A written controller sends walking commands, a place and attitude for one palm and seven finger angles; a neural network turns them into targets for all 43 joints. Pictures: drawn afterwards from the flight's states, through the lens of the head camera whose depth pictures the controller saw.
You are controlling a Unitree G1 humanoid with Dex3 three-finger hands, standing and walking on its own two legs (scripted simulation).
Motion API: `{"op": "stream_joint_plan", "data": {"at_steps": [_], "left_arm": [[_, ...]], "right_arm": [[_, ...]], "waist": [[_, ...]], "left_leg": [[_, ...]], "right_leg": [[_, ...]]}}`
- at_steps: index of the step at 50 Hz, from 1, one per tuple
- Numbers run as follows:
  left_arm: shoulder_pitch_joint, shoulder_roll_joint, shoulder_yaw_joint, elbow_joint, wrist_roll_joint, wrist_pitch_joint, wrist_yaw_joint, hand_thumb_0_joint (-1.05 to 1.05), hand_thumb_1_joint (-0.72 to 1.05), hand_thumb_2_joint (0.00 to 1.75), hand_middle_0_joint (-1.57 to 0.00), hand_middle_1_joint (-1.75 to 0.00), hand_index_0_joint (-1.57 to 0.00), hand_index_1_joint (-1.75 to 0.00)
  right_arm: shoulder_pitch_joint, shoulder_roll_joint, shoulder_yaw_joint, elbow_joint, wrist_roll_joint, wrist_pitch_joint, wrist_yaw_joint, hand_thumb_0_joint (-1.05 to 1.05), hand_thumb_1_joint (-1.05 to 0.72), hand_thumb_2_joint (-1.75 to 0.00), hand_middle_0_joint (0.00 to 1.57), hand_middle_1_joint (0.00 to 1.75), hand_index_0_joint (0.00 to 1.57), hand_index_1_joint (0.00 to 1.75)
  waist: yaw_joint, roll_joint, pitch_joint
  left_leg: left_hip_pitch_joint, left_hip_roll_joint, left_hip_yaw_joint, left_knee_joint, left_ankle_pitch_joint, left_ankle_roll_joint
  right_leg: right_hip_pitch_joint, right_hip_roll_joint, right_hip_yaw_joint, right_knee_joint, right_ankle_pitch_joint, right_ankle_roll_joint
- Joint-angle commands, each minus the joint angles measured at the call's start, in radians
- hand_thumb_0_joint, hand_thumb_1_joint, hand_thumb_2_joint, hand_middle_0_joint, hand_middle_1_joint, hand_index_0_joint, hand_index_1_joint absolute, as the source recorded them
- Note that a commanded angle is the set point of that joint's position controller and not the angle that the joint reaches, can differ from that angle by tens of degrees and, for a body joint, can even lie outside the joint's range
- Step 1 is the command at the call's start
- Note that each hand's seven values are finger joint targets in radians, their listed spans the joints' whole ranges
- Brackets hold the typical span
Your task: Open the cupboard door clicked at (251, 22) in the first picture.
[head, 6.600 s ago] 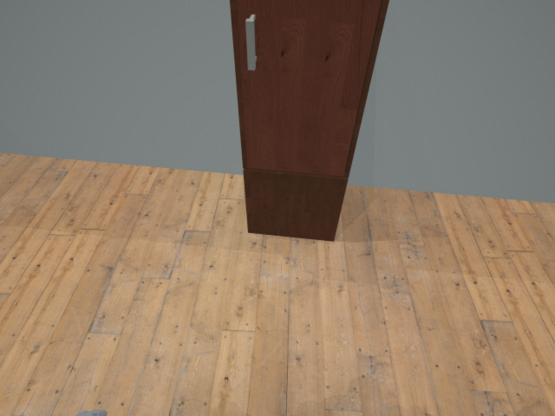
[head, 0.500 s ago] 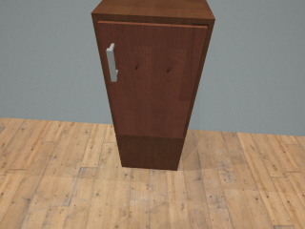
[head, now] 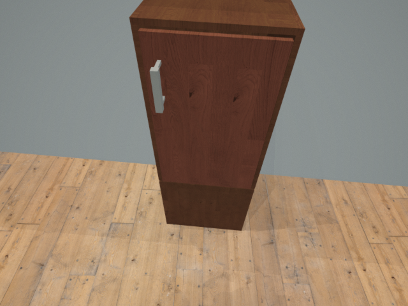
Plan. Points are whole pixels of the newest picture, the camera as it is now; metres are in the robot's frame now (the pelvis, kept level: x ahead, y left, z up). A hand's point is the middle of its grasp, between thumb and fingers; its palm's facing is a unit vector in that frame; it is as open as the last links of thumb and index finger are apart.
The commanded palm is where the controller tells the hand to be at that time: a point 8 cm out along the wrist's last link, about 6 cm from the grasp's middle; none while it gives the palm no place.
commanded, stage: look again from close up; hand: left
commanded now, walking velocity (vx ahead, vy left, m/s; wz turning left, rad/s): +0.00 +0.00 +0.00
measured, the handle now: (159, 87) +0.60 +0.17 +0.11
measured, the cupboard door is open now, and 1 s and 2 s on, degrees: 0 0 0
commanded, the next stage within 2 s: come to a stop and stand still in 0.14 s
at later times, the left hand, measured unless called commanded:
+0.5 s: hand out of the picture +0.04 +0.19 -0.17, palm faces +0.01 -0.97 -0.24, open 7.4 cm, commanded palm none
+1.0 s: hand out of the picture +0.03 +0.17 -0.17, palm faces +0.03 -0.97 -0.23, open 7.4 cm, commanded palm none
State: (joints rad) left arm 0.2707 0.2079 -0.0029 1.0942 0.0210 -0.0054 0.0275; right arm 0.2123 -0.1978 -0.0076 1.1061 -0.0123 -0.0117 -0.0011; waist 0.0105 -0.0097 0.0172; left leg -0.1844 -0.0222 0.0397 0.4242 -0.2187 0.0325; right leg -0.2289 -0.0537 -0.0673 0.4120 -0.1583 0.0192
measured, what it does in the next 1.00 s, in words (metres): stands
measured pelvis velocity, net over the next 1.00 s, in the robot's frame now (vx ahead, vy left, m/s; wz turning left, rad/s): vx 0.00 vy -0.01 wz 0.01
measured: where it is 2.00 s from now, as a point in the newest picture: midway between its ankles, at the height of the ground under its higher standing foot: outside the picture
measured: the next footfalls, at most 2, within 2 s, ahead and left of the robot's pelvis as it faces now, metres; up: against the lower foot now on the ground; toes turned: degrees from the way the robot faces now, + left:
none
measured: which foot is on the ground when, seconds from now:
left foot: down 0.00-1.00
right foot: down 0.00-1.00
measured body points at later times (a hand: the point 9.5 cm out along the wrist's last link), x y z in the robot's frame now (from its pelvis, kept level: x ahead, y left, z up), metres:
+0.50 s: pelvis +0.02 +0.00 +0.00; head +0.02 +0.01 +0.45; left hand +0.04 +0.25 -0.16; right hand +0.05 -0.24 -0.15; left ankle +0.01 +0.10 -0.74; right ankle +0.04 -0.13 -0.74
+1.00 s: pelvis +0.00 -0.01 +0.00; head -0.01 -0.02 +0.45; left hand +0.03 +0.23 -0.15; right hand +0.03 -0.25 -0.16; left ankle +0.01 +0.10 -0.74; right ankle +0.04 -0.13 -0.74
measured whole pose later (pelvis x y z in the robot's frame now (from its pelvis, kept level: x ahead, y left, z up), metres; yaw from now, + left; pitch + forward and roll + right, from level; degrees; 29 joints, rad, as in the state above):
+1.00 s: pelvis +0.00 -0.01 +0.00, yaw +0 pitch -2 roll +1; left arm 0.26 0.18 -0.01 1.07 0.01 -0.01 0.03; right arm 0.27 -0.19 0.01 1.06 -0.02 -0.02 -0.01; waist 0.00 0.01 0.01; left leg -0.17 -0.02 0.03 0.45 -0.24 0.02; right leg -0.23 -0.05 -0.07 0.48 -0.20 0.00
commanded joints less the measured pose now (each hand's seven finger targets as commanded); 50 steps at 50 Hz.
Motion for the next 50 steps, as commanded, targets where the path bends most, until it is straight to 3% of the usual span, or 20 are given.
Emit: {"op": "stream_joint_plan", "data": {"at_steps": [1,17,22,23,24,25,26,27,28,30,33,36,39,43,50], "left_arm": [[0.022,0.122,0.021,-0.044,-0.002,-0.022,0.008,0.0,0.9,0.9,-0.2,-0.3,-0.2,-0.3],[0.014,0.114,0.023,-0.041,-0.003,-0.014,0.014,0.0,0.9,0.9,-0.2,-0.3,-0.2,-0.3],[0.012,0.112,0.023,-0.042,-0.003,-0.014,0.013,0.0,0.9,0.9,-0.2,-0.3,-0.2,-0.3],[0.011,0.113,0.022,-0.041,-0.003,-0.015,0.012,0.0,0.9,0.9,-0.2,-0.3,-0.2,-0.3],[0.07,0.083,0.008,-0.013,0.002,-0.021,0.049,0.0,0.9,0.9,-0.2,-0.3,-0.2,-0.3],[0.033,0.146,0.011,-0.028,-0.001,-0.038,0.035,0.0,0.9,0.9,-0.2,-0.3,-0.2,-0.3],[0.033,0.132,0.015,-0.053,-0.002,-0.036,0.029,0.0,0.9,0.9,-0.2,-0.3,-0.2,-0.3],[0.028,0.122,0.013,-0.06,-0.005,-0.028,0.022,0.0,0.9,0.9,-0.2,-0.3,-0.2,-0.3],[0.022,0.112,0.012,-0.065,-0.006,-0.023,0.017,0.0,0.9,0.9,-0.2,-0.3,-0.2,-0.3],[0.0,0.112,0.013,-0.073,-0.005,-0.016,0.009,0.0,0.9,0.9,-0.2,-0.3,-0.2,-0.3],[0.002,0.107,0.016,-0.082,-0.005,-0.012,0.003,0.0,0.9,0.9,-0.2,-0.3,-0.2,-0.3],[0.008,0.108,0.017,-0.082,-0.005,-0.017,0.002,0.0,0.9,0.9,-0.2,-0.3,-0.2,-0.3],[0.007,0.105,0.019,-0.08,-0.007,-0.021,0.002,0.0,0.9,0.9,-0.2,-0.3,-0.2,-0.3],[0.008,0.107,0.019,-0.076,-0.008,-0.021,0.001,0.0,0.9,0.9,-0.2,-0.3,-0.2,-0.3],[0.018,0.097,0.019,-0.061,-0.008,-0.022,0.001,0.0,0.9,0.9,-0.2,-0.3,-0.2,-0.3]], "right_arm": [[0.019,-0.148,-0.028,-0.038,0.005,-0.018,-0.015,0.0,-0.9,-0.9,0.2,0.3,0.2,0.3],[0.012,-0.129,-0.023,-0.028,0.007,-0.019,-0.022,0.0,-0.9,-0.9,0.2,0.3,0.2,0.3],[0.021,-0.128,-0.023,-0.022,0.007,-0.016,-0.021,0.0,-0.9,-0.9,0.2,0.3,0.2,0.3],[0.018,-0.133,-0.024,-0.022,0.006,-0.016,-0.02,0.0,-0.9,-0.9,0.2,0.3,0.2,0.3],[0.003,-0.113,-0.009,-0.086,0.013,-0.026,-0.015,0.0,-0.9,-0.9,0.2,0.3,0.2,0.3],[-0.005,-0.136,-0.01,-0.114,0.01,-0.026,-0.012,0.0,-0.9,-0.9,0.2,0.3,0.2,0.3],[0.063,-0.113,-0.013,-0.118,-0.002,-0.034,-0.012,0.0,-0.9,-0.9,0.2,0.3,0.2,0.3],[0.063,-0.114,-0.013,-0.126,-0.002,-0.034,-0.018,0.0,-0.9,-0.9,0.2,0.3,0.2,0.3],[0.055,-0.107,-0.013,-0.136,0.001,-0.029,-0.021,0.0,-0.9,-0.9,0.2,0.3,0.2,0.3],[0.058,-0.112,-0.015,-0.152,0.0,-0.023,-0.022,0.0,-0.9,-0.9,0.2,0.3,0.2,0.3],[0.057,-0.129,-0.019,-0.159,-0.002,-0.022,-0.022,0.0,-0.9,-0.9,0.2,0.3,0.2,0.3],[0.07,-0.12,-0.016,-0.149,-0.002,-0.024,-0.02,0.0,-0.9,-0.9,0.2,0.3,0.2,0.3],[0.085,-0.114,-0.014,-0.134,-0.002,-0.027,-0.02,0.0,-0.9,-0.9,0.2,0.3,0.2,0.3],[0.08,-0.11,-0.011,-0.113,-0.002,-0.027,-0.02,0.0,-0.9,-0.9,0.2,0.3,0.2,0.3],[0.099,-0.087,-0.005,-0.077,-0.001,-0.023,-0.02,0.0,-0.9,-0.9,0.2,0.3,0.2,0.3]], "waist": [[-0.009,0.008,0.006],[-0.002,0.013,0.011],[-0.005,-0.002,0.009],[-0.003,0.01,0.011],[0.005,0.027,0.055],[-0.01,0.078,0.064],[-0.018,0.114,-0.046],[-0.01,0.112,-0.092],[-0.011,0.064,-0.083],[-0.011,0.018,-0.015],[-0.011,0.015,0.051],[-0.009,0.014,0.046],[-0.013,-0.032,0.032],[-0.008,0.005,0.05],[-0.008,-0.015,0.046]], "left_leg": [[-0.048,0.13,-0.115,-0.117,0.08,-0.004],[-0.014,0.138,-0.105,-0.121,0.206,-0.01],[-0.017,0.135,-0.109,-0.129,0.141,-0.011],[-0.015,0.133,-0.11,-0.131,0.128,-0.011],[-0.056,0.15,-0.063,0.015,0.211,-0.027],[-0.064,0.116,-0.067,-0.012,0.169,-0.03],[-0.047,0.124,-0.099,-0.016,0.21,-0.025],[-0.036,0.135,-0.111,-0.01,0.23,-0.013],[-0.039,0.134,-0.119,-0.018,0.187,-0.005],[-0.088,0.132,-0.13,-0.046,0.083,0.005],[-0.135,0.122,-0.145,-0.092,-0.03,0.011],[-0.124,0.112,-0.132,-0.091,-0.019,0.01],[-0.097,0.108,-0.121,-0.084,0.014,0.007],[-0.099,0.105,-0.113,-0.092,0.007,0.002],[-0.089,0.103,-0.102,-0.098,-0.005,-0.004]], "right_leg": [[0.071,-0.079,0.084,-0.066,0.045,-0.026],[0.107,-0.088,0.071,-0.054,0.135,-0.022],[0.107,-0.085,0.076,-0.069,0.086,-0.022],[0.104,-0.085,0.077,-0.073,0.074,-0.021],[0.041,-0.096,0.088,-0.001,0.189,-0.027],[0.029,-0.11,0.069,0.012,0.177,-0.044],[0.075,-0.091,0.075,0.072,0.112,-0.059],[0.089,-0.076,0.063,0.073,0.06,-0.057],[0.074,-0.07,0.061,0.057,0.022,-0.051],[0.048,-0.062,0.057,0.04,-0.038,-0.048],[0.024,-0.055,0.07,0.02,-0.084,-0.048],[0.031,-0.06,0.079,0.007,-0.065,-0.048],[0.031,-0.068,0.085,-0.008,-0.056,-0.048],[0.028,-0.072,0.089,-0.026,-0.064,-0.049],[0.034,-0.076,0.094,-0.059,-0.093,-0.05]]}}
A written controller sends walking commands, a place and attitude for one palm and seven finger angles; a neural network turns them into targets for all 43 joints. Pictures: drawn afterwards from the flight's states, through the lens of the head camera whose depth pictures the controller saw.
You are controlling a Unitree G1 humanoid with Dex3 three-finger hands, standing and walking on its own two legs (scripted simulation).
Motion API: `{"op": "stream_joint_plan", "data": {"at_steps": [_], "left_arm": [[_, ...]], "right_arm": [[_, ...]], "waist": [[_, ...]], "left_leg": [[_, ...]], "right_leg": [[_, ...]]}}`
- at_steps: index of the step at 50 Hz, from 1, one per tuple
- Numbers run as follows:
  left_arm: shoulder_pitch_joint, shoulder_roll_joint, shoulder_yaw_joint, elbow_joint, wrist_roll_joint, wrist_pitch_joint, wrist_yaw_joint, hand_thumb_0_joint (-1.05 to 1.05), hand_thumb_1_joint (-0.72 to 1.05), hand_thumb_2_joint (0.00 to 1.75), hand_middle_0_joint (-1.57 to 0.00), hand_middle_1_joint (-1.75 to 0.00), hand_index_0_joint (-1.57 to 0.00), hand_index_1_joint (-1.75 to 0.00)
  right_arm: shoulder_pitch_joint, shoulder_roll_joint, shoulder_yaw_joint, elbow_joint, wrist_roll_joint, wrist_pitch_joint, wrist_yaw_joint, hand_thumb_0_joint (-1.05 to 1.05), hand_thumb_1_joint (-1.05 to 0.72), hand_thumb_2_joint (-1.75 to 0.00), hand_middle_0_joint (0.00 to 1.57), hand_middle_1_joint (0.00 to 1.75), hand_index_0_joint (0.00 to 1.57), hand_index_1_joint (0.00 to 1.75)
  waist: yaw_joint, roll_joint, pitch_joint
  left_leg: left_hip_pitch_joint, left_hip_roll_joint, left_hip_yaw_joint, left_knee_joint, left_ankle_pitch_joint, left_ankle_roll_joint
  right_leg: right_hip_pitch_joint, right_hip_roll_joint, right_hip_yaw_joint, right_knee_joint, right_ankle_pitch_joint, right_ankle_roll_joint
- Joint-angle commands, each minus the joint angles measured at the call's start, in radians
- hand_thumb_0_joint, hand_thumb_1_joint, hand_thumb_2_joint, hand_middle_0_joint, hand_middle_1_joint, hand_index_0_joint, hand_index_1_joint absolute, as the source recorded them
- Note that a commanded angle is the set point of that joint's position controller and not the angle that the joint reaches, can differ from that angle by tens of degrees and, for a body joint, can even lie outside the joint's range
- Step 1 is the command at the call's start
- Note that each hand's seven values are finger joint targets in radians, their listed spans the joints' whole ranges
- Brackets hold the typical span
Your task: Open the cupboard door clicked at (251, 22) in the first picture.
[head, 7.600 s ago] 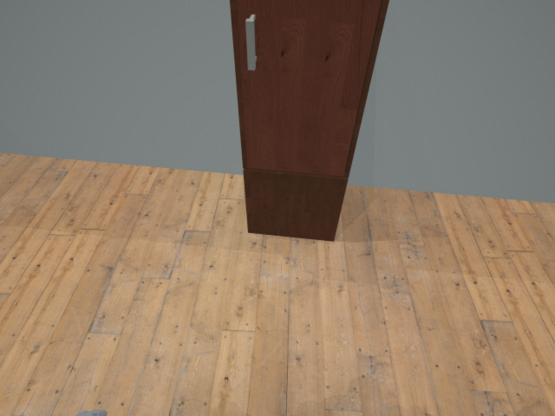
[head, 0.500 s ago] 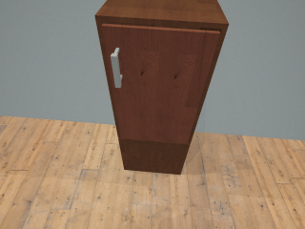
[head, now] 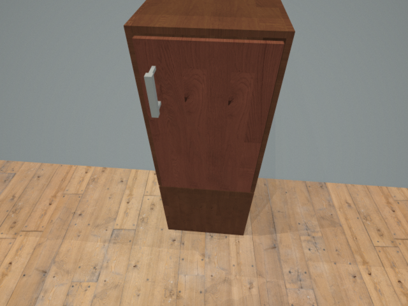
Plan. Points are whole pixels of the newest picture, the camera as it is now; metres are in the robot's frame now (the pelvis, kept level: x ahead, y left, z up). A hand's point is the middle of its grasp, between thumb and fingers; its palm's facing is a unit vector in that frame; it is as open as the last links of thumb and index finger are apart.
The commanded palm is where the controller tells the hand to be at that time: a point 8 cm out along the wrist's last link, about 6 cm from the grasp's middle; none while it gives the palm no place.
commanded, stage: come to a stop and stand still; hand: left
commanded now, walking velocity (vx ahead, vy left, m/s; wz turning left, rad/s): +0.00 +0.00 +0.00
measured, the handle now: (154, 92) +0.60 +0.17 +0.12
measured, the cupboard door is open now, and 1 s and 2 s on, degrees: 0 0 0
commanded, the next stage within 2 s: look again from close up in 0.44 s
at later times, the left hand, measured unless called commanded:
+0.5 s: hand out of the picture -0.02 +0.15 -0.18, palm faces +0.05 -0.99 -0.16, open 7.4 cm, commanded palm none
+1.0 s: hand out of the picture -0.02 +0.15 -0.18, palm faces +0.07 -0.99 -0.15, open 7.4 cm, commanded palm none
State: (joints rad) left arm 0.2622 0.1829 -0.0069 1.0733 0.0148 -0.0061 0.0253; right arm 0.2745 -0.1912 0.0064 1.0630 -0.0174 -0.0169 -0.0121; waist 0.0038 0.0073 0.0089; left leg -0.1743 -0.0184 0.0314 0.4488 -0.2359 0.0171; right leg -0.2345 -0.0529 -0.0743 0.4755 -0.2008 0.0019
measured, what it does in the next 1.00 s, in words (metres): stands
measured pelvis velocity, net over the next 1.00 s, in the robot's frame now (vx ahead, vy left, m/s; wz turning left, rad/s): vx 0.00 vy -0.01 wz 0.00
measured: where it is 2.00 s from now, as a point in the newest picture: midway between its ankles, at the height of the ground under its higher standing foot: outside the picture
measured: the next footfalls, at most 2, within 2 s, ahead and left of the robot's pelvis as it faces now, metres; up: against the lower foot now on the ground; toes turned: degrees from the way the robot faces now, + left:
none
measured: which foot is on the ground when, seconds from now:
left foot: down 0.00-1.00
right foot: down 0.00-1.00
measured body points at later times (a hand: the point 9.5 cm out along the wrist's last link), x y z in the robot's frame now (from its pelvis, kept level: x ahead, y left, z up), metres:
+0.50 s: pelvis -0.01 -0.01 +0.00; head -0.01 -0.01 +0.45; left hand -0.02 +0.20 -0.16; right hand -0.03 -0.22 -0.16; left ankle +0.01 +0.11 -0.74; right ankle +0.04 -0.12 -0.74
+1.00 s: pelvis +0.00 -0.01 +0.00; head +0.00 +0.00 +0.45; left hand -0.02 +0.20 -0.16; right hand -0.01 -0.21 -0.16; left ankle +0.01 +0.11 -0.74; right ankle +0.04 -0.12 -0.74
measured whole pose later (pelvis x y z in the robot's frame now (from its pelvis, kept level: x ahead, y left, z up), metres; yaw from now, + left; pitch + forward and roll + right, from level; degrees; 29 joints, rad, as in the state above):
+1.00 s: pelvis +0.00 -0.01 +0.00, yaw +0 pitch -2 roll +0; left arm 0.33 0.11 0.01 1.11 0.02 -0.01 0.03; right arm 0.32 -0.10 0.00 1.13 -0.02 -0.02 -0.03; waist 0.01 -0.02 0.02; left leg -0.19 0.00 0.02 0.44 -0.23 0.01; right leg -0.24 -0.04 -0.08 0.45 -0.18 -0.01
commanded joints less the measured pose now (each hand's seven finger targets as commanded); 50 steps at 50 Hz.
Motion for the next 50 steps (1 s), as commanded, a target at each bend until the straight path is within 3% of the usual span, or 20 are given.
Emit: {"op": "stream_joint_plan", "data": {"at_steps": [1,18,34,41,50], "left_arm": [[0.025,0.118,0.022,-0.038,-0.002,-0.02,0.003,0.0,0.9,0.9,-0.2,-0.3,-0.2,-0.3],[0.084,0.066,0.022,-0.002,-0.005,-0.016,0.005,0.0,0.9,0.9,-0.2,-0.3,-0.2,-0.3],[0.129,0.018,0.027,0.006,-0.003,-0.016,0.007,0.0,0.9,0.9,-0.2,-0.3,-0.2,-0.3],[0.135,0.008,0.025,0.01,-0.001,-0.018,0.008,0.0,0.9,0.9,-0.2,-0.3,-0.2,-0.3],[0.137,0.008,0.025,0.01,0.0,-0.018,0.008,0.0,0.9,0.9,-0.2,-0.3,-0.2,-0.3]], "right_arm": [[0.035,-0.095,-0.017,-0.029,0.004,-0.017,-0.009,0.0,-0.9,-0.9,0.2,0.3,0.2,0.3],[0.1,-0.029,-0.01,0.028,0.004,-0.006,-0.013,0.0,-0.9,-0.9,0.2,0.3,0.2,0.3],[0.134,0.008,-0.013,0.038,0.004,-0.01,-0.019,0.0,-0.9,-0.9,0.2,0.3,0.2,0.3],[0.128,0.011,-0.014,0.037,0.006,-0.016,-0.022,0.0,-0.9,-0.9,0.2,0.3,0.2,0.3],[0.124,0.011,-0.015,0.036,0.006,-0.014,-0.021,0.0,-0.9,-0.9,0.2,0.3,0.2,0.3]], "waist": [[-0.002,-0.024,0.06],[0.0,-0.014,0.079],[0.004,-0.022,0.083],[0.008,0.007,0.082],[0.007,-0.02,0.087]], "left_leg": [[-0.108,0.097,-0.091,-0.123,0.004,0.008],[-0.123,0.087,-0.072,-0.118,-0.046,-0.002],[-0.144,0.092,-0.083,-0.122,-0.043,0.004],[-0.135,0.103,-0.088,-0.129,-0.007,0.006],[-0.124,0.099,-0.084,-0.131,-0.006,0.006]], "right_leg": [[0.036,-0.077,0.103,-0.125,-0.06,-0.031],[0.017,-0.074,0.112,-0.162,-0.139,-0.033],[0.025,-0.065,0.098,-0.138,-0.099,-0.033],[0.036,-0.063,0.086,-0.122,-0.031,-0.032],[0.036,-0.065,0.087,-0.131,-0.038,-0.03]]}}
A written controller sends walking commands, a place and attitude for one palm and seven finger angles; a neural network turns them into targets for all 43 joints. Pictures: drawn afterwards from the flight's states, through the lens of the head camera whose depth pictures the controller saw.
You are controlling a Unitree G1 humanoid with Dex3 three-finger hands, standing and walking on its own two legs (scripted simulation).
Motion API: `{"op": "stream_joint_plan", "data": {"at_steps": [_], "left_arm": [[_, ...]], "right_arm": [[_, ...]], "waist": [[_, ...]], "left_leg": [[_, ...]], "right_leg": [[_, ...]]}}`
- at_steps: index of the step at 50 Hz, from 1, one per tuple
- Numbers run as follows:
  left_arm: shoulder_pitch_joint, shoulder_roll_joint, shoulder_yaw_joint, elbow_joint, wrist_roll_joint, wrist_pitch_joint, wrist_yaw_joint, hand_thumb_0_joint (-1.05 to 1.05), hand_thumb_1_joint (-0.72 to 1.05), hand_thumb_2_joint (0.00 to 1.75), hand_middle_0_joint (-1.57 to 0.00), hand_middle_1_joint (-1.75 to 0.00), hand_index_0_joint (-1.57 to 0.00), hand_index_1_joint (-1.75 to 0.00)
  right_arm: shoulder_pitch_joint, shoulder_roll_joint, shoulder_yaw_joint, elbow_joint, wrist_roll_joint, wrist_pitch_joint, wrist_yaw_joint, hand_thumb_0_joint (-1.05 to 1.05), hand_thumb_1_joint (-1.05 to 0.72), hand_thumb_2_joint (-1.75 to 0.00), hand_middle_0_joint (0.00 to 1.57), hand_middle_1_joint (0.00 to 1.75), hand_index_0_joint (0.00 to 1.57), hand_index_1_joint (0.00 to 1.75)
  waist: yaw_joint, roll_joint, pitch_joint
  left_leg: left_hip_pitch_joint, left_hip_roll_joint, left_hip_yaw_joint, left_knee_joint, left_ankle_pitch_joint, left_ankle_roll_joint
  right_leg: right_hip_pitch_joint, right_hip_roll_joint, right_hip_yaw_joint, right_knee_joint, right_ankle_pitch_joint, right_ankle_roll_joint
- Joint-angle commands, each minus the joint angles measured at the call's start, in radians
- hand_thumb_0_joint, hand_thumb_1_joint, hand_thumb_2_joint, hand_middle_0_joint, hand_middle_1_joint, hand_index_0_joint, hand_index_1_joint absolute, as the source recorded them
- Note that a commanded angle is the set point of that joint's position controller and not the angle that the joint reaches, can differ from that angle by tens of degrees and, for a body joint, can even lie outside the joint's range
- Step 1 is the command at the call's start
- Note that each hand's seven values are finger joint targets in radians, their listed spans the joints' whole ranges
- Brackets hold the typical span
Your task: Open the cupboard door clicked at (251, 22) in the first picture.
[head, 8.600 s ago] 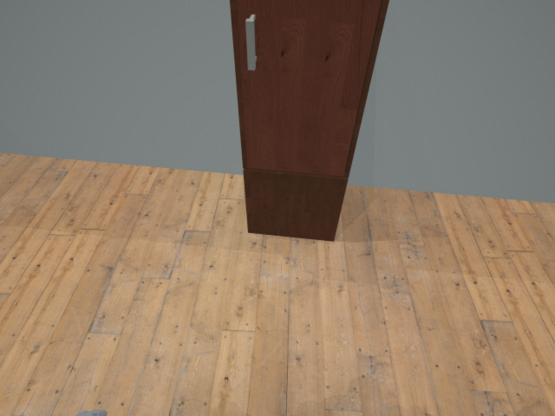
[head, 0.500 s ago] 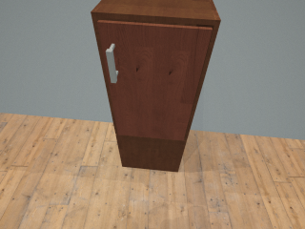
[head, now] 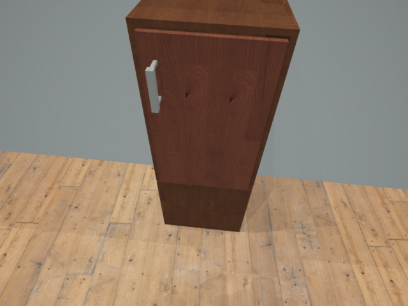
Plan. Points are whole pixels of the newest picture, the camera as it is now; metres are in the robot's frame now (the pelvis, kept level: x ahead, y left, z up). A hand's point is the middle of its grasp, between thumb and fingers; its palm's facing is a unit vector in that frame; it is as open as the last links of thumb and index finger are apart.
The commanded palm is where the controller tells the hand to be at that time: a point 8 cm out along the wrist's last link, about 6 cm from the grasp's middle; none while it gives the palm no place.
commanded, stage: look again from close up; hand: left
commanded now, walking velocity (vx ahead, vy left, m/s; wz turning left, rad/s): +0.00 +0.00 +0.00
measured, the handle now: (155, 87) +0.60 +0.18 +0.12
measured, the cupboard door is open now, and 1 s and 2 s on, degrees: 0 0 0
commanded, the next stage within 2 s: shuffle to correct the standing spot in 0.04 s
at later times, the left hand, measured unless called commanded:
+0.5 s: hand out of the picture -0.02 +0.16 -0.19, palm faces +0.09 -0.99 -0.13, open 7.4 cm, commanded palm none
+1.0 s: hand out of the picture +0.07 +0.20 -0.17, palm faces +0.02 -0.96 -0.27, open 7.4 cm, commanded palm none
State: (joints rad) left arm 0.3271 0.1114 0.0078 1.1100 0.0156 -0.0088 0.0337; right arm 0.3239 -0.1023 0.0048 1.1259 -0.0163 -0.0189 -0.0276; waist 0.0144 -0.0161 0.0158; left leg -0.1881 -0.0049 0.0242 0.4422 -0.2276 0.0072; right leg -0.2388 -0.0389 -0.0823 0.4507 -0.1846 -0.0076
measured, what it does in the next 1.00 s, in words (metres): stands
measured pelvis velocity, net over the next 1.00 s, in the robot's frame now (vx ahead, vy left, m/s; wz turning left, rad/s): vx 0.00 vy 0.00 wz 0.00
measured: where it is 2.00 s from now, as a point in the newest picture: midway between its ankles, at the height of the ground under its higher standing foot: outside the picture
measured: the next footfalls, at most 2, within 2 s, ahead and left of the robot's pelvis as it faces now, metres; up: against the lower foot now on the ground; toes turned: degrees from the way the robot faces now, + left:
none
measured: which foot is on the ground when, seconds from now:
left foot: down 0.00-1.00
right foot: down 0.00-1.00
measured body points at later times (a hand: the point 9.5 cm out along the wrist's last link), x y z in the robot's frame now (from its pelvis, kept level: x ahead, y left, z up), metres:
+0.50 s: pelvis +0.04 +0.01 -0.01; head +0.03 +0.03 +0.44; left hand -0.02 +0.22 -0.18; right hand +0.00 -0.19 -0.16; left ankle +0.01 +0.11 -0.74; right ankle +0.04 -0.11 -0.74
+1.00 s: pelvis +0.00 +0.00 -0.01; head -0.01 -0.01 +0.44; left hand +0.07 +0.25 -0.15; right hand +0.05 -0.26 -0.16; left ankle +0.01 +0.11 -0.74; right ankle +0.04 -0.11 -0.74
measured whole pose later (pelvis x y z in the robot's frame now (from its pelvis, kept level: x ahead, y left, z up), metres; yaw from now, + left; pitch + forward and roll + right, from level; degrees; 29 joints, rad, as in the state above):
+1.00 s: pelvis +0.00 +0.00 -0.01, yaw +0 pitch -2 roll +0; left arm 0.27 0.22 0.03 0.92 0.02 0.02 0.03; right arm 0.28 -0.21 -0.05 0.96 -0.03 0.00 -0.03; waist -0.02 0.01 0.00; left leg -0.25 0.01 0.02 0.61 -0.32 0.00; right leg -0.29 -0.03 -0.08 0.60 -0.27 -0.02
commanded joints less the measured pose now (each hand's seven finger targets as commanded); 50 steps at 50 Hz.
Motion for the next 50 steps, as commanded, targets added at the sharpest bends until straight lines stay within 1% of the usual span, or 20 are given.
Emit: {"op": "stream_joint_plan", "data": {"at_steps": [1,7,12,15,19,21,23,24,26,29,31,35,39,40,41,42,43,46,48,50], "left_arm": [[0.074,0.077,0.011,-0.027,-0.001,-0.016,0.0,0.0,0.9,0.9,-0.2,-0.3,-0.2,-0.3],[0.073,0.078,0.011,-0.028,-0.002,-0.015,0.0,0.0,0.9,0.9,-0.2,-0.3,-0.2,-0.3],[0.093,0.089,0.027,-0.035,0.01,-0.004,-0.008,0.0,0.9,0.9,-0.2,-0.3,-0.2,-0.3],[0.123,0.1,0.038,-0.043,0.011,-0.004,-0.013,0.0,0.9,0.9,-0.2,-0.3,-0.2,-0.3],[0.147,0.112,0.053,-0.041,0.004,-0.013,-0.012,0.0,0.9,0.9,-0.2,-0.3,-0.2,-0.3],[0.095,0.088,0.042,-0.05,0.005,-0.009,-0.01,0.0,0.9,0.9,-0.2,-0.3,-0.2,-0.3],[0.087,0.043,0.027,-0.049,0.005,-0.011,-0.009,0.0,0.9,0.9,-0.2,-0.3,-0.2,-0.3],[0.096,0.035,0.022,-0.039,0.005,-0.013,-0.005,0.0,0.9,0.9,-0.2,-0.3,-0.2,-0.3],[0.126,0.04,0.016,-0.01,-0.002,-0.016,0.003,0.0,0.9,0.9,-0.2,-0.3,-0.2,-0.3],[0.113,0.061,0.023,-0.017,-0.008,-0.006,0.01,0.0,0.9,0.9,-0.2,-0.3,-0.2,-0.3],[0.087,0.072,0.031,-0.037,-0.004,0.003,0.012,0.0,0.9,0.9,-0.2,-0.3,-0.2,-0.3],[0.058,0.071,0.041,-0.069,0.003,0.013,0.009,0.0,0.9,0.9,-0.2,-0.3,-0.2,-0.3],[0.041,0.071,0.036,-0.069,0.004,0.012,0.005,0.0,0.9,0.9,-0.2,-0.3,-0.2,-0.3],[-0.001,0.312,0.028,-0.168,0.015,-0.004,0.004,0.0,0.9,0.9,-0.2,-0.3,-0.2,-0.3],[0.017,0.21,0.051,-0.198,0.011,-0.002,0.01,0.0,0.9,0.9,-0.2,-0.3,-0.2,-0.3],[0.014,0.18,0.038,-0.209,0.007,0.003,0.009,0.0,0.9,0.9,-0.2,-0.3,-0.2,-0.3],[0.019,0.166,0.039,-0.223,0.005,0.007,0.008,0.0,0.9,0.9,-0.2,-0.3,-0.2,-0.3],[-0.022,0.22,0.049,-0.254,0.008,0.012,0.003,0.0,0.9,0.9,-0.2,-0.3,-0.2,-0.3],[-0.054,0.277,0.061,-0.273,0.008,0.0,-0.001,0.0,0.9,0.9,-0.2,-0.3,-0.2,-0.3],[-0.088,0.289,0.059,-0.281,0.007,-0.008,-0.002,0.0,0.9,0.9,-0.2,-0.3,-0.2,-0.3]], "right_arm": [[0.072,-0.078,-0.014,-0.026,0.004,-0.012,-0.006,0.0,-0.9,-0.9,0.2,0.3,0.2,0.3],[0.074,-0.078,-0.012,-0.026,0.003,-0.014,-0.006,0.0,-0.9,-0.9,0.2,0.3,0.2,0.3],[0.098,-0.088,-0.023,-0.029,-0.009,0.003,0.0,0.0,-0.9,-0.9,0.2,0.3,0.2,0.3],[0.101,-0.075,-0.024,-0.047,-0.011,0.005,0.002,0.0,-0.9,-0.9,0.2,0.3,0.2,0.3],[0.116,-0.047,-0.02,-0.061,-0.011,-0.01,0.005,0.0,-0.9,-0.9,0.2,0.3,0.2,0.3],[0.145,-0.038,-0.012,-0.048,-0.006,-0.013,0.001,0.0,-0.9,-0.9,0.2,0.3,0.2,0.3],[0.168,-0.074,-0.011,-0.023,-0.001,-0.027,-0.01,0.0,-0.9,-0.9,0.2,0.3,0.2,0.3],[0.15,-0.082,-0.011,-0.021,0.003,-0.031,-0.019,0.0,-0.9,-0.9,0.2,0.3,0.2,0.3],[0.132,-0.086,-0.01,-0.023,0.008,-0.038,-0.031,0.0,-0.9,-0.9,0.2,0.3,0.2,0.3],[0.127,-0.098,-0.021,-0.025,0.014,-0.031,-0.04,0.0,-0.9,-0.9,0.2,0.3,0.2,0.3],[0.115,-0.101,-0.032,-0.036,0.014,-0.022,-0.043,0.0,-0.9,-0.9,0.2,0.3,0.2,0.3],[0.078,-0.112,-0.051,-0.049,0.009,-0.011,-0.043,0.0,-0.9,-0.9,0.2,0.3,0.2,0.3],[0.028,-0.088,-0.047,-0.057,0.004,-0.007,-0.028,0.0,-0.9,-0.9,0.2,0.3,0.2,0.3],[-0.028,-0.287,-0.06,-0.164,0.004,-0.012,-0.014,0.0,-0.9,-0.9,0.2,0.3,0.2,0.3],[-0.024,-0.262,-0.083,-0.196,-0.004,-0.034,-0.019,0.0,-0.9,-0.9,0.2,0.3,0.2,0.3],[-0.017,-0.221,-0.079,-0.198,-0.005,-0.032,-0.023,0.0,-0.9,-0.9,0.2,0.3,0.2,0.3],[-0.004,-0.189,-0.077,-0.205,-0.005,-0.022,-0.025,0.0,-0.9,-0.9,0.2,0.3,0.2,0.3],[-0.019,-0.191,-0.073,-0.237,-0.009,0.002,-0.012,0.0,-0.9,-0.9,0.2,0.3,0.2,0.3],[-0.025,-0.218,-0.078,-0.25,-0.008,0.003,-0.005,0.0,-0.9,-0.9,0.2,0.3,0.2,0.3],[-0.017,-0.226,-0.073,-0.248,-0.009,0.0,0.003,0.0,-0.9,-0.9,0.2,0.3,0.2,0.3]], "waist": [[-0.004,0.01,0.076],[-0.002,0.025,0.079],[0.002,-0.001,0.13],[0.011,-0.046,0.159],[0.004,-0.071,0.112],[-0.022,-0.001,0.15],[-0.014,0.151,0.128],[0.001,0.154,0.116],[0.01,0.081,0.067],[-0.001,0.076,-0.003],[-0.006,0.073,0.015],[-0.004,0.051,-0.008],[0.003,0.015,0.009],[-0.023,-0.043,0.053],[-0.007,-0.065,-0.12],[-0.02,0.009,-0.185],[-0.023,0.019,-0.173],[-0.03,-0.018,0.009],[-0.036,-0.05,0.033],[-0.044,-0.056,0.018]], "left_leg": [[-0.106,0.084,-0.076,-0.12,-0.008,0.015],[-0.114,0.087,-0.084,-0.132,-0.012,0.016],[-0.179,0.069,-0.078,-0.113,-0.303,0.034],[-0.23,0.045,-0.051,-0.044,-0.302,0.039],[-0.186,0.016,0.009,0.081,-0.166,0.033],[-0.114,0.044,-0.036,-0.002,-0.093,0.031],[-0.078,0.148,-0.154,-0.111,0.089,0.064],[-0.079,0.168,-0.162,-0.111,0.271,0.08],[-0.014,0.149,-0.112,-0.038,0.626,0.065],[0.081,0.147,-0.088,-0.013,0.747,0.044],[0.079,0.158,-0.092,-0.012,0.778,0.048],[0.065,0.174,-0.104,-0.008,0.66,0.069],[-0.058,0.13,-0.086,-0.034,0.264,0.05],[-0.051,0.1,-0.107,-0.045,0.386,0.018],[-0.02,0.134,-0.114,0.054,0.387,0.042],[0.01,0.122,-0.102,0.08,0.382,0.048],[-0.018,0.112,-0.095,0.086,0.298,0.046],[-0.163,0.06,-0.061,0.089,-0.01,0.037],[-0.153,0.045,-0.044,0.109,-0.039,0.033],[-0.097,0.047,-0.043,0.09,-0.034,0.035]], "right_leg": [[0.038,-0.078,0.098,-0.106,-0.052,-0.021],[0.047,-0.075,0.094,-0.099,-0.041,-0.022],[-0.015,-0.069,0.116,-0.1,-0.363,-0.037],[-0.018,-0.091,0.166,-0.122,-0.442,-0.063],[-0.028,-0.157,0.229,-0.148,-0.448,-0.109],[-0.111,-0.107,0.149,-0.082,-0.332,-0.08],[-0.071,-0.031,0.034,0.049,-0.094,-0.03],[-0.018,-0.028,0.022,0.053,-0.021,-0.017],[0.056,-0.051,0.044,0.028,0.154,-0.009],[0.069,-0.061,0.042,0.043,0.219,-0.003],[0.042,-0.056,0.042,0.067,0.218,0.002],[0.027,-0.053,0.045,0.087,0.189,0.002],[0.069,-0.073,0.088,0.039,0.167,-0.013],[0.067,-0.035,0.063,0.051,0.214,-0.016],[0.075,-0.057,0.078,0.102,0.166,-0.023],[0.08,-0.067,0.091,0.101,0.21,-0.033],[0.072,-0.073,0.1,0.085,0.176,-0.04],[-0.012,-0.1,0.17,-0.01,-0.049,-0.067],[-0.053,-0.132,0.217,-0.076,-0.137,-0.089],[-0.073,-0.132,0.209,-0.099,-0.179,-0.089]]}}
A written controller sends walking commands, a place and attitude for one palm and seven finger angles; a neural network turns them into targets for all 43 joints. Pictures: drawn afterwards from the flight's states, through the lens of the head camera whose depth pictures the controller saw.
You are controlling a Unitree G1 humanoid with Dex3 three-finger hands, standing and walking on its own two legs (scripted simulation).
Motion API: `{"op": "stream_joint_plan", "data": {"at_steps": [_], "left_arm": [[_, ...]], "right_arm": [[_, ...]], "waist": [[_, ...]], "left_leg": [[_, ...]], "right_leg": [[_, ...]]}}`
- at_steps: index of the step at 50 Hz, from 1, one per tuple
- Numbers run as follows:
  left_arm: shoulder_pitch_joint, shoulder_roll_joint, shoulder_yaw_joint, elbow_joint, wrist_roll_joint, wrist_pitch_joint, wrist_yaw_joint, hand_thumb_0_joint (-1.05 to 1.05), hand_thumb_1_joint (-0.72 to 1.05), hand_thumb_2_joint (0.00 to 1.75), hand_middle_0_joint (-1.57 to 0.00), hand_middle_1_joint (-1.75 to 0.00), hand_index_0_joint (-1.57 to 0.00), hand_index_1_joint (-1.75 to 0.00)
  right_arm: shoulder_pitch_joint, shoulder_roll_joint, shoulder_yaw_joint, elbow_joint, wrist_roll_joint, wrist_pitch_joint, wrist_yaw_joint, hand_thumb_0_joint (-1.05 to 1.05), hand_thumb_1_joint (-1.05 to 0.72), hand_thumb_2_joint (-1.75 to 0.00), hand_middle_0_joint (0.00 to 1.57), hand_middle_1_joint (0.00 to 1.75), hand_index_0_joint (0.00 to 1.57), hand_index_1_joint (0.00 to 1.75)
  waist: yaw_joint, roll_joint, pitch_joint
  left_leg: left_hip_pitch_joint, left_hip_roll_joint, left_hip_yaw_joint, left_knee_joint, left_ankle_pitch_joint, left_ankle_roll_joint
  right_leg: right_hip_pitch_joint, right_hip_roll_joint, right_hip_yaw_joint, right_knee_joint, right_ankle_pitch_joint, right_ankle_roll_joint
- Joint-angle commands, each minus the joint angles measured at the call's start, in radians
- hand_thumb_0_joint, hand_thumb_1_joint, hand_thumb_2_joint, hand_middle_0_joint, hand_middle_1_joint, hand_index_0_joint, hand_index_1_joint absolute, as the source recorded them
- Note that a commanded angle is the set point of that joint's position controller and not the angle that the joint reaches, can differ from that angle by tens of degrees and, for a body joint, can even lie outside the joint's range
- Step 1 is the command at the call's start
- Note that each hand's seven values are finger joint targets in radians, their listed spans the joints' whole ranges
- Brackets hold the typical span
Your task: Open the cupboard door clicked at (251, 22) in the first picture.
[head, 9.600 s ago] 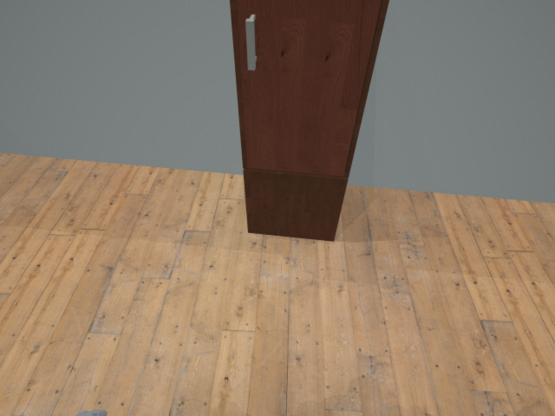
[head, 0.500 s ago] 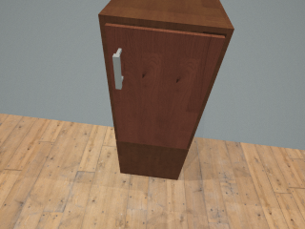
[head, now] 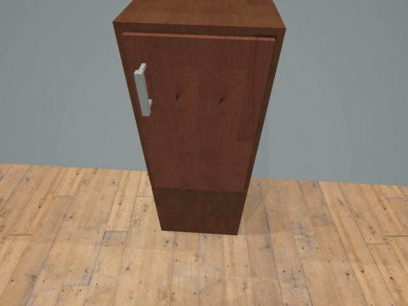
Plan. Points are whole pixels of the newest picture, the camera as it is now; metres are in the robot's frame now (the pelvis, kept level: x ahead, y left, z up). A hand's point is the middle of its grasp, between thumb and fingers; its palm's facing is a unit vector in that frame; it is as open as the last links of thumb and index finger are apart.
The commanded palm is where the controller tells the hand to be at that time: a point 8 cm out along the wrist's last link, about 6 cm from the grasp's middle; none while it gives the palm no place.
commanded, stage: come to a stop and stand still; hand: left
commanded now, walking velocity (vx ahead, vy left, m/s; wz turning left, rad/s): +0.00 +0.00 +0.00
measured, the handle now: (144, 90) +0.60 +0.18 +0.13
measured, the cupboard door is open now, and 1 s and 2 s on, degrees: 0 0 0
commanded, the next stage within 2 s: look again from close up in 1.06 s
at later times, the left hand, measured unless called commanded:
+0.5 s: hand out of the picture +0.00 +0.25 -0.15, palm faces +0.03 -0.95 -0.31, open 7.4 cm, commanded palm none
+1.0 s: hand out of the picture -0.02 +0.22 -0.16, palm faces +0.03 -0.98 -0.21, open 7.4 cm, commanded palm none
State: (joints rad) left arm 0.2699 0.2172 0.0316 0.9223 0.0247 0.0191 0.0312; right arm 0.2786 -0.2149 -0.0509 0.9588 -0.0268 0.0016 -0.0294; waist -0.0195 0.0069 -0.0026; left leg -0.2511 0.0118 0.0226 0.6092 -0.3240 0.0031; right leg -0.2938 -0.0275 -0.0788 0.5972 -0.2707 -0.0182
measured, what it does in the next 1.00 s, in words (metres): stands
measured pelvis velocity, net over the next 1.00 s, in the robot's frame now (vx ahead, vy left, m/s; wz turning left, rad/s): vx -0.02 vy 0.03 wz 0.01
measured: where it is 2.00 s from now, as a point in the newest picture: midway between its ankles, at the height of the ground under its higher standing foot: outside the picture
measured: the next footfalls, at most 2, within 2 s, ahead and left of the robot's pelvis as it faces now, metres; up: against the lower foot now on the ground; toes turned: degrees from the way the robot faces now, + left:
none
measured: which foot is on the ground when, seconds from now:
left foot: down 0.00-1.00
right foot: down 0.00-1.00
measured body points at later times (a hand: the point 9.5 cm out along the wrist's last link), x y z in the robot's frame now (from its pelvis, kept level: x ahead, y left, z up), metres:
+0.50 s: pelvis -0.04 +0.01 +0.01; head -0.05 +0.02 +0.46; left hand +0.00 +0.30 -0.13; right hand +0.00 -0.27 -0.13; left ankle +0.00 +0.12 -0.73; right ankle +0.03 -0.11 -0.73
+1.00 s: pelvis -0.02 +0.03 +0.01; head -0.02 +0.04 +0.46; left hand -0.02 +0.27 -0.15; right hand +0.03 -0.21 -0.13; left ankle +0.00 +0.12 -0.73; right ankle +0.03 -0.11 -0.73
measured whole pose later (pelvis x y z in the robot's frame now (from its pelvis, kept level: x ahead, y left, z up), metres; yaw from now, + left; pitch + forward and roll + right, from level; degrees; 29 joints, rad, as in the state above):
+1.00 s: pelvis -0.02 +0.03 +0.01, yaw +1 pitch -2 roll +0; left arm 0.30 0.20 0.00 1.10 0.02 0.00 0.03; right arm 0.22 -0.19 -0.01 1.10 -0.01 -0.01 0.00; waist 0.01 -0.02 0.01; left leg -0.19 -0.03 0.03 0.43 -0.20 0.04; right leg -0.22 -0.06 -0.06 0.40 -0.14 0.03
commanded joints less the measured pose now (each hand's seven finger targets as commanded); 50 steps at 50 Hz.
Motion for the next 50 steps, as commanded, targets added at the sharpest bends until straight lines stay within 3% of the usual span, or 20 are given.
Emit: {"op": "stream_joint_plan", "data": {"at_steps": [1,3,8,11,18,23,27,36,42,50], "left_arm": [[-0.048,0.199,0.037,-0.093,-0.003,-0.037,-0.002,0.0,0.9,0.9,-0.2,-0.3,-0.2,-0.3],[-0.075,0.22,0.039,-0.091,-0.004,-0.038,-0.006,0.0,0.9,0.9,-0.2,-0.3,-0.2,-0.3],[-0.084,0.243,0.033,-0.068,-0.005,-0.04,-0.015,0.0,0.9,0.9,-0.2,-0.3,-0.2,-0.3],[-0.085,0.25,0.031,-0.051,-0.002,-0.039,-0.019,0.0,0.9,0.9,-0.2,-0.3,-0.2,-0.3],[-0.074,0.255,0.027,-0.008,-0.003,-0.038,-0.023,0.0,0.9,0.9,-0.2,-0.3,-0.2,-0.3],[-0.051,0.243,0.022,0.028,-0.005,-0.04,-0.022,0.0,0.9,0.9,-0.2,-0.3,-0.2,-0.3],[-0.029,0.226,0.015,0.059,-0.005,-0.039,-0.017,0.0,0.9,0.9,-0.2,-0.3,-0.2,-0.3],[0.031,0.165,0.001,0.115,0.0,-0.037,-0.007,0.0,0.9,0.9,-0.2,-0.3,-0.2,-0.3],[0.049,0.13,-0.008,0.126,-0.002,-0.042,-0.001,0.0,0.9,0.9,-0.2,-0.3,-0.2,-0.3],[0.061,0.105,-0.015,0.135,-0.002,-0.042,0.006,0.0,0.9,0.9,-0.2,-0.3,-0.2,-0.3]], "right_arm": [[0.021,-0.131,-0.02,-0.08,0.001,-0.021,0.008,0.0,-0.9,-0.9,0.2,0.3,0.2,0.3],[-0.006,-0.172,-0.022,-0.085,0.0,-0.024,0.012,0.0,-0.9,-0.9,0.2,0.3,0.2,0.3],[-0.048,-0.227,-0.017,-0.086,-0.002,-0.029,0.02,0.0,-0.9,-0.9,0.2,0.3,0.2,0.3],[-0.049,-0.239,-0.016,-0.076,-0.003,-0.025,0.024,0.0,-0.9,-0.9,0.2,0.3,0.2,0.3],[-0.034,-0.252,-0.012,-0.031,0.0,-0.02,0.026,0.0,-0.9,-0.9,0.2,0.3,0.2,0.3],[-0.022,-0.24,-0.006,0.012,0.005,-0.023,0.025,0.0,-0.9,-0.9,0.2,0.3,0.2,0.3],[-0.031,-0.233,-0.001,0.04,0.009,-0.027,0.023,0.0,-0.9,-0.9,0.2,0.3,0.2,0.3],[-0.026,-0.193,0.003,0.076,0.015,-0.025,0.019,0.0,-0.9,-0.9,0.2,0.3,0.2,0.3],[-0.025,-0.159,0.009,0.089,0.018,-0.029,0.016,0.0,-0.9,-0.9,0.2,0.3,0.2,0.3],[-0.033,-0.125,0.015,0.1,0.022,-0.028,0.014,0.0,-0.9,-0.9,0.2,0.3,0.2,0.3]], "waist": [[-0.01,-0.066,0.058],[-0.002,-0.024,0.096],[0.017,0.027,0.079],[0.02,0.007,0.073],[0.017,-0.03,0.071],[0.017,-0.033,0.04],[0.023,0.015,0.057],[0.029,0.006,0.077],[0.024,-0.001,0.054],[0.025,0.003,0.066]], "left_leg": [[-0.042,0.035,-0.051,-0.091,0.056,0.04],[-0.07,0.05,-0.083,-0.144,0.029,0.047],[-0.124,0.067,-0.123,-0.24,-0.082,0.049],[-0.137,0.067,-0.129,-0.263,-0.143,0.045],[-0.128,0.063,-0.126,-0.262,-0.15,0.038],[-0.103,0.068,-0.126,-0.265,-0.104,0.037],[-0.124,0.088,-0.154,-0.314,-0.128,0.038],[-0.13,0.097,-0.166,-0.361,-0.139,0.038],[-0.064,0.093,-0.143,-0.336,0.005,0.032],[-0.028,0.091,-0.121,-0.326,0.08,0.024]], "right_leg": [[-0.03,-0.134,0.195,-0.252,-0.127,-0.069],[-0.04,-0.11,0.175,-0.248,-0.161,-0.053],[0.035,-0.09,0.146,-0.245,-0.167,-0.027],[0.044,-0.092,0.147,-0.264,-0.213,-0.017],[0.03,-0.104,0.16,-0.297,-0.251,-0.011],[0.056,-0.109,0.161,-0.297,-0.205,-0.011],[0.082,-0.097,0.138,-0.272,-0.136,-0.004],[0.115,-0.092,0.106,-0.253,-0.043,0.009],[0.127,-0.099,0.103,-0.255,0.063,0.01],[0.126,-0.101,0.1,-0.262,0.102,0.016]]}}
